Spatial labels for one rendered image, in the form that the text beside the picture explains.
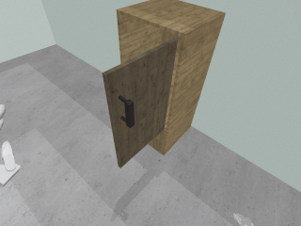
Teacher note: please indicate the robot right hand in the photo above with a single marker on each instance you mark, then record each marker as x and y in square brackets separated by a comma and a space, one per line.
[242, 220]

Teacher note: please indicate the handle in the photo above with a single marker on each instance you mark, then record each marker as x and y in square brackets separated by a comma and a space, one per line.
[129, 112]

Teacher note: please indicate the cupboard door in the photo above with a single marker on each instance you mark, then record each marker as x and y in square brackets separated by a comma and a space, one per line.
[145, 80]

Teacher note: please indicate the robot left hand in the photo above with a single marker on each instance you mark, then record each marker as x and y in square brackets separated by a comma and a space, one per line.
[9, 168]

